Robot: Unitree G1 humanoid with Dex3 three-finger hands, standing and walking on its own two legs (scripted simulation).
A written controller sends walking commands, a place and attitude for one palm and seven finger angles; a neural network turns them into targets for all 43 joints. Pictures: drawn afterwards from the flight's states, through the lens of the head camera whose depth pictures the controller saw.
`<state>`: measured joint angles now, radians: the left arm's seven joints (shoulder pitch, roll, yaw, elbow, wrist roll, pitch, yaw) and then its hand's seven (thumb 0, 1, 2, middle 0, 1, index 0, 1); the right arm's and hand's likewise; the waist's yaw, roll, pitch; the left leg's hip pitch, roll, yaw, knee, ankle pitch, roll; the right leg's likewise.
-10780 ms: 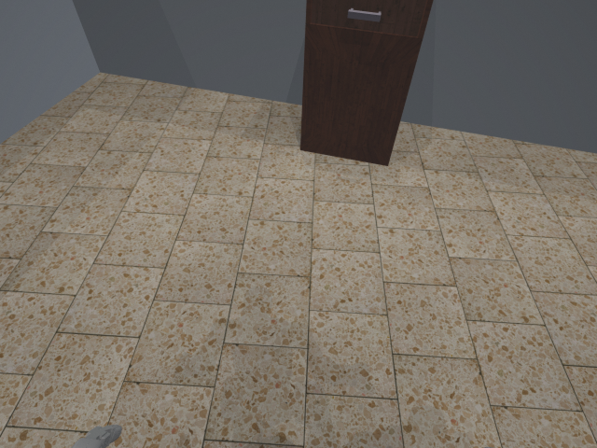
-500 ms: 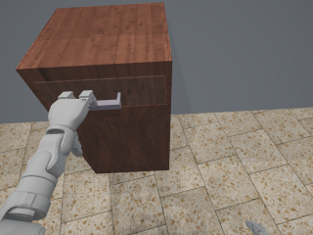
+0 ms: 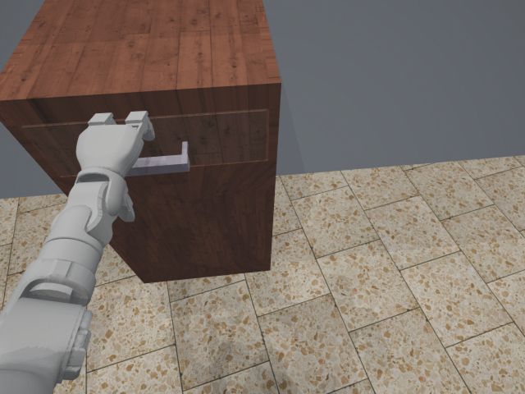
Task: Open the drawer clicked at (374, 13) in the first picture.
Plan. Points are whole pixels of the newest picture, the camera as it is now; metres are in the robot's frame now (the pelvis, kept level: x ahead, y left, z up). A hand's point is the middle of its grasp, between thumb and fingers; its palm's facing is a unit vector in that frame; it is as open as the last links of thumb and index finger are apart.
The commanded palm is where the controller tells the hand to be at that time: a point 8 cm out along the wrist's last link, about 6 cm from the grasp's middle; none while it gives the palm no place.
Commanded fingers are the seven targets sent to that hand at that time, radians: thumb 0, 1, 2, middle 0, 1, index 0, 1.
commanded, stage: move the hooked fingers above the handle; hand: left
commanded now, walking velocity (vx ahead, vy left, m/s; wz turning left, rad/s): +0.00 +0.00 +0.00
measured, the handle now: (156, 157) +0.54 +0.23 -0.01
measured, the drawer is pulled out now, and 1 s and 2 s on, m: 0.00 0.00 0.00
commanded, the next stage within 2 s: lower the fingers behind the handle in 1.88 s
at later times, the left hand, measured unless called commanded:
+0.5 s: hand (153, 146) +0.50 +0.20 +0.06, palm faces +0.04 +0.00 -1.00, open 13.6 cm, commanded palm +0.48 +0.23 +0.10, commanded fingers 0.00 -0.50 0.30 -0.30 -1.20 -0.30 -1.20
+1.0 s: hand (128, 161) +0.49 +0.25 +0.04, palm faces -0.05 +0.00 -1.00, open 13.8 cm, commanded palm +0.49 +0.24 +0.10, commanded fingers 0.00 -0.50 0.30 -0.30 -1.20 -0.30 -1.20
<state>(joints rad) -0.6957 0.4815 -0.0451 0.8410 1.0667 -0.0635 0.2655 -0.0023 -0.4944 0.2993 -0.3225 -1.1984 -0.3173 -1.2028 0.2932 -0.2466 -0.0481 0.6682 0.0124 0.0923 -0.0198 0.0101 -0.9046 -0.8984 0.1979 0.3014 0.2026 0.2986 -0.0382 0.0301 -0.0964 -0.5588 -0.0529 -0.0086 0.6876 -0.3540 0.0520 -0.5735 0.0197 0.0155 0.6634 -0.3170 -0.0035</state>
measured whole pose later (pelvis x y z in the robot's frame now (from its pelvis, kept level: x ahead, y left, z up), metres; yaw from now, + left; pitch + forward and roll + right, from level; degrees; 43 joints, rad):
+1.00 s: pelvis -0.01 -0.01 -0.01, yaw +0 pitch +20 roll -2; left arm -0.91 0.64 -0.03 1.09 1.08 -0.14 0.24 0.00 -0.49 0.30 -0.33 -1.20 -0.32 -1.21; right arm 0.40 -0.28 -0.04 0.70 0.00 0.05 -0.05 0.01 -0.90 -0.90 0.20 0.30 0.20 0.30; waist -0.12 0.03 -0.11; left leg -0.78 -0.03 -0.04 0.79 -0.36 0.03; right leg -0.77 0.05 -0.02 0.73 -0.31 -0.02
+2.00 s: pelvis +0.01 -0.01 +0.00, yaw -1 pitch +17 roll -1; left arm -0.85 0.53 -0.02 1.07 1.08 -0.01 0.26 0.00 -0.49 0.30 -0.32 -1.20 -0.32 -1.21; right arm 0.36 -0.27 -0.04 0.69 0.01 0.08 -0.02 0.01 -0.90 -0.90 0.20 0.30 0.20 0.30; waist -0.10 0.05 -0.12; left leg -0.63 -0.02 -0.01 0.71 -0.37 0.04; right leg -0.64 0.05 0.01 0.66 -0.31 -0.02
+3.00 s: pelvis -0.01 +0.01 -0.03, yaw -1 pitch +23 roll -3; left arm -0.88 0.52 0.00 1.19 1.11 -0.02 0.39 0.00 -0.49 0.30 -0.31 -1.21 -0.32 -1.20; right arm 0.37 -0.25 -0.03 0.72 -0.03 0.06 0.00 0.01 -0.90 -0.90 0.20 0.30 0.20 0.30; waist -0.15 0.05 -0.15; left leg -0.86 -0.03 -0.01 0.89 -0.42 0.06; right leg -0.86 0.05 0.01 0.82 -0.36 0.00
